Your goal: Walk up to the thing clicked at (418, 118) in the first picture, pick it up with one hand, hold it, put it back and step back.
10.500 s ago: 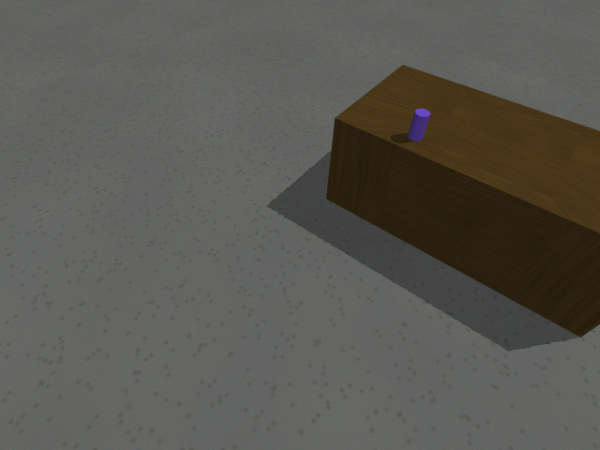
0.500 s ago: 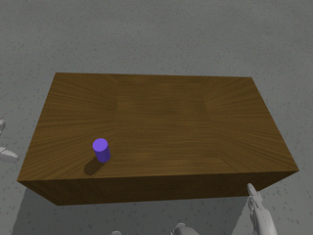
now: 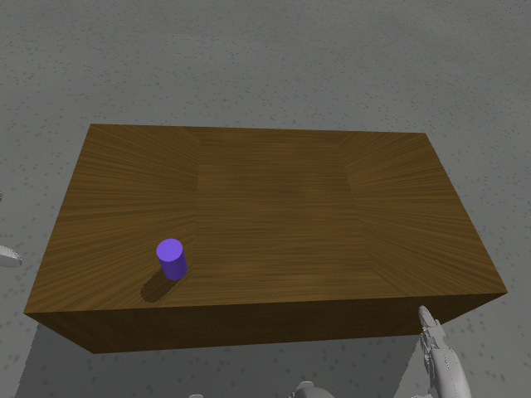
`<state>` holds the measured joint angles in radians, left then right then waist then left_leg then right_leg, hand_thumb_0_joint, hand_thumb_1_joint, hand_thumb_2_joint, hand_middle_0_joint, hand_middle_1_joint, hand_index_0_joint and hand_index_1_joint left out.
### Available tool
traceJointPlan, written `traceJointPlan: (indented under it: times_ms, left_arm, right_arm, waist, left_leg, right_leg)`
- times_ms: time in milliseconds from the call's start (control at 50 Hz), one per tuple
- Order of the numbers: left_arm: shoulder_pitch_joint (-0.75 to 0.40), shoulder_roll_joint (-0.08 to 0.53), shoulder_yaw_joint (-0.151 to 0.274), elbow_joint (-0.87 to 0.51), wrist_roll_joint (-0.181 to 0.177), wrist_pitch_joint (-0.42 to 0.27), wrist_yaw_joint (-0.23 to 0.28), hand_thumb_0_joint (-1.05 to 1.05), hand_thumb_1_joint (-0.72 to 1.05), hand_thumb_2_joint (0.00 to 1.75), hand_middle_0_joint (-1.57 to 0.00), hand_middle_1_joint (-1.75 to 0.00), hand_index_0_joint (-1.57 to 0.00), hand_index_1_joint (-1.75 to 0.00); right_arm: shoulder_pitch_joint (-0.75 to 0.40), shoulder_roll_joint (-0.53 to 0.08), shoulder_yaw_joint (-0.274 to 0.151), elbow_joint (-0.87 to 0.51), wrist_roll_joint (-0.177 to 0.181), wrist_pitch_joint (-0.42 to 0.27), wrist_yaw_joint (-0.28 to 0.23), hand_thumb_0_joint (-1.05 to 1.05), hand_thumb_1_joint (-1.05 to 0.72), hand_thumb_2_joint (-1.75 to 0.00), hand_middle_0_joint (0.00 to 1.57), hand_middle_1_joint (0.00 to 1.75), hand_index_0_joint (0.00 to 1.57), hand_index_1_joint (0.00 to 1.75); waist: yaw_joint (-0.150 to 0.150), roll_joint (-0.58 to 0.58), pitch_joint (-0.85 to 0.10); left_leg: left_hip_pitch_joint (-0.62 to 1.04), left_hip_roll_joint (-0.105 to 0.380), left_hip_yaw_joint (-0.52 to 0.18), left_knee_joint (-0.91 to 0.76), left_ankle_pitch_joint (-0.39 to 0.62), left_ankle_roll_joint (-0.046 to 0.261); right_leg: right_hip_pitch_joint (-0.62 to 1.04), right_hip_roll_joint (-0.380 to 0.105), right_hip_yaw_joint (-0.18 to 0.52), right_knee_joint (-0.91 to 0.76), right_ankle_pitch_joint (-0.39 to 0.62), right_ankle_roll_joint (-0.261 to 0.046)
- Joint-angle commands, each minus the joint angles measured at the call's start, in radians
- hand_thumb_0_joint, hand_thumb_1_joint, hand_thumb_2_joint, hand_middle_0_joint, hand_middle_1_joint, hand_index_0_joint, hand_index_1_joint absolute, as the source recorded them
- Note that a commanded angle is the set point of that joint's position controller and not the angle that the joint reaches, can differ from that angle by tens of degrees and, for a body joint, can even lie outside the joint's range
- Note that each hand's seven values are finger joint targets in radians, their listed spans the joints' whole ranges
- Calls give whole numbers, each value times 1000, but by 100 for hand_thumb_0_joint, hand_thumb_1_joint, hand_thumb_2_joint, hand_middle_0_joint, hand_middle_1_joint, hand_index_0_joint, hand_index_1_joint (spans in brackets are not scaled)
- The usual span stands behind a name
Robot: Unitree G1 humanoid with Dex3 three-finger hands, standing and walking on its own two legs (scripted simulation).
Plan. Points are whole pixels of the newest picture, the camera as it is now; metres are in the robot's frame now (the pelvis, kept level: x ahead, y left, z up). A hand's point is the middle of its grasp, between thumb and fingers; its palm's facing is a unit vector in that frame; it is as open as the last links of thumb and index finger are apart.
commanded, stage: approach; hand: left
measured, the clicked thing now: (172, 260) +0.43 +0.17 -0.22
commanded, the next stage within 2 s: close in in 0.48 s
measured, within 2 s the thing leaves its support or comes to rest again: neither
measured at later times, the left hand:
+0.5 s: hand (116, 271) +0.38 +0.27 -0.17, palm faces +0.05 -1.00 +0.07, open 17.6 cm
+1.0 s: hand (155, 283) +0.38 +0.20 -0.23, palm faces +0.03 -1.00 +0.04, open 17.6 cm
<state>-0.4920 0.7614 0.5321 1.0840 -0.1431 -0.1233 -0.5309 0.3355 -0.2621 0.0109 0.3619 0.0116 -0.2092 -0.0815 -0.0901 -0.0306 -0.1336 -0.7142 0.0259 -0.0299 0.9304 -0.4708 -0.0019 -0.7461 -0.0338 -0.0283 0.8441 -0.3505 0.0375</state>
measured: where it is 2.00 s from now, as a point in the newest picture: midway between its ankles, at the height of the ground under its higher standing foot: outside the picture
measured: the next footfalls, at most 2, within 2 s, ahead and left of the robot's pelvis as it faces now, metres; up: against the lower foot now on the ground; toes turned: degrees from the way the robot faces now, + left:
none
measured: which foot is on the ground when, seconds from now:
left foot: down 0.00-1.00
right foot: down 0.00-1.00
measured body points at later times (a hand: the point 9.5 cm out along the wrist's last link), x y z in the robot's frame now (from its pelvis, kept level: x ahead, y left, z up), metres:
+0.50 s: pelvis -0.05 -0.01 -0.11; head +0.13 +0.08 +0.30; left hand +0.37 +0.32 -0.17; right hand +0.13 -0.28 -0.06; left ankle -0.01 +0.12 -0.69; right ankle +0.03 -0.15 -0.69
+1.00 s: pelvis -0.08 +0.00 -0.17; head +0.10 +0.08 +0.23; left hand +0.37 +0.25 -0.23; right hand +0.11 -0.25 -0.05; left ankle -0.02 +0.12 -0.69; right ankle +0.03 -0.15 -0.69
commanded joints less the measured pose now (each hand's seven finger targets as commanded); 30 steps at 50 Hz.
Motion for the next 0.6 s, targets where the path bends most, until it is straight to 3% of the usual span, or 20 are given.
traceJointPlan:
  times_ms: [0, 20, 40, 60, 80, 120, 160, 200, 220, 260, 300, 340, 360, 420, 440, 460, 520, 580]
  left_arm:
    - [-266, 228, 44, -120, -65, -136, -23, 0, -52, 3, -4, -3, -3, -3]
    - [-288, 225, 59, -154, -77, -169, -25, 0, -52, 3, -4, -3, -3, -3]
    - [-267, 189, 50, -98, -88, -192, -33, 0, -51, 3, -4, -3, -3, -4]
    - [-270, 171, 57, -109, -106, -226, -39, 0, -55, 3, -4, -3, -4, -4]
    - [-331, 209, 88, -206, -122, -267, -40, 0, -54, 3, -4, -4, -4, -4]
    - [-308, 172, 78, -161, -129, -311, -43, 0, -52, 2, -4, -3, -4, -3]
    - [-266, 188, 100, -119, -139, -355, -41, 0, -55, 1, -5, -5, -5, -5]
    - [-204, 197, 126, -56, -138, -391, -42, 0, -57, 2, -5, -5, -5, -5]
    - [-223, 230, 143, -104, -136, -415, -36, 0, -57, 2, -5, -5, -5, -5]
    - [-324, 252, 144, -200, -131, -469, -33, 0, -58, 2, -6, -6, -5, -6]
    - [-233, 216, 156, -61, -124, -490, -26, 0, -59, 3, -5, -7, -5, -7]
    - [-279, 238, 165, -129, -119, -530, -18, 0, -59, 4, -6, -6, -5, -7]
    - [-286, 231, 161, -137, -114, -545, -17, 0, -60, 3, -6, -6, -5, -7]
    - [-301, 160, 108, -141, -89, -565, 0, 0, -60, 4, -6, -7, -5, -8]
    - [-301, 163, 113, -158, -88, -574, 10, 0, -59, 4, -6, -7, -5, -8]
    - [-298, 175, 115, -142, -82, -579, 21, 0, -61, 3, -6, -8, -6, -8]
    - [-272, 120, 84, -137, -75, -594, 45, 0, -61, 3, -6, -9, -7, -8]
    - [-217, 91, 87, -114, -59, -609, 82, 0, -61, 0, -5, -10, -8, -8]
  right_arm:
    - [-37, -158, -79, -149, 6, -58, 13, 0, 57, -5, 5, 5, 5, 5]
    - [-24, -149, -70, -145, 3, -58, 17, 0, 57, -4, 5, 5, 5, 5]
    - [-30, -137, -59, -154, 4, -56, 23, 0, 57, -4, 5, 5, 5, 5]
    - [-22, -154, -74, -187, 1, -58, 26, 0, 57, -4, 5, 5, 5, 5]
    - [-16, -161, -84, -174, -3, -58, 27, 0, 57, -4, 5, 5, 5, 5]
    - [3, -181, -103, -215, -9, -60, 32, 0, 56, -5, 5, 5, 5, 5]
    - [-4, -212, -139, -213, -11, -58, 31, 0, 55, -5, 5, 5, 5, 5]
    - [-2, -235, -150, -296, -18, -64, 34, 0, 55, -5, 5, 5, 5, 5]
    - [15, -247, -165, -315, -20, -63, 36, 0, 55, -5, 5, 5, 5, 5]
    - [48, -205, -138, -331, -27, -59, 47, 0, 55, -5, 5, 5, 5, 5]
    - [33, -224, -155, -394, -32, -66, 52, 0, 53, -5, 5, 5, 5, 5]
    - [40, -226, -158, -408, -41, -71, 55, 0, 53, -5, 5, 5, 5, 5]
    - [39, -218, -145, -433, -46, -75, 59, 0, 53, -5, 5, 5, 5, 5]
    - [43, -212, -154, -544, -52, -87, 69, 0, 53, -5, 5, 5, 5, 5]
    - [31, -229, -172, -583, -50, -92, 69, 0, 53, -5, 5, 5, 5, 5]
    - [59, -243, -193, -568, -51, -90, 70, 0, 53, -5, 5, 5, 5, 5]
    - [83, -274, -245, -632, -48, -97, 72, 0, 53, -5, 5, 5, 5, 5]
    - [148, -274, -266, -692, -43, -105, 83, 0, 55, -4, 5, 5, 5, 5]
  waist:
    - [-16, 131, -263]
    - [-11, 144, -290]
    - [-26, 120, -269]
    - [-42, 102, -303]
    - [-33, 143, -376]
    - [-67, 111, -370]
    - [-70, 121, -349]
    - [-84, 106, -378]
    - [-76, 130, -400]
    - [-74, 245, -455]
    - [-103, 188, -424]
    - [-104, 260, -505]
    - [-104, 295, -524]
    - [-142, 332, -583]
    - [-141, 352, -604]
    - [-149, 357, -592]
    - [-183, 355, -566]
    - [-197, 322, -520]
  left_leg:
    - [99, -10, -8, -68, 366, -3]
    - [98, -7, -10, -51, 381, -6]
    - [68, -9, -10, -31, 364, -3]
    - [63, -8, -9, -6, 379, -1]
    - [76, -12, -8, 24, 408, -4]
    - [19, -19, -6, 67, 369, 4]
    - [-35, -21, -9, 103, 326, 0]
    - [-58, -16, -17, 144, 357, 0]
    - [-72, -18, -19, 157, 343, -4]
    - [-78, -26, -16, 196, 342, -16]
    - [-155, -24, -24, 242, 303, -11]
    - [-180, -26, -28, 288, 309, -15]
    - [-170, -21, -38, 305, 323, -21]
    - [-195, -20, -35, 351, 292, -23]
    - [-212, -23, -36, 361, 268, -25]
    - [-250, -25, -31, 377, 237, -22]
    - [-321, -23, -32, 415, 136, -18]
    - [-416, -30, -28, 443, 56, -16]
  right_leg:
    - [57, 33, -20, -3, 195, -58]
    - [47, 34, -23, 19, 202, -61]
    - [20, 33, -21, 29, 190, -59]
    - [18, 34, -22, 46, 211, -57]
    - [22, 30, -18, 69, 239, -57]
    - [-13, 30, -12, 98, 231, -57]
    - [-76, 31, -14, 136, 192, -61]
    - [-115, 35, -15, 170, 200, -62]
    - [-125, 35, -14, 189, 189, -65]
    - [-161, 30, -13, 232, 185, -70]
    - [-220, 34, -15, 277, 155, -71]
    - [-263, 32, -14, 334, 159, -75]
    - [-308, 34, -22, 365, 147, -78]
    - [-346, 34, -23, 411, 136, -83]
    - [-346, 35, -24, 431, 125, -85]
    - [-363, 35, -20, 447, 112, -85]
    - [-439, 38, -18, 483, 45, -84]
    - [-467, 39, -18, 511, -8, -83]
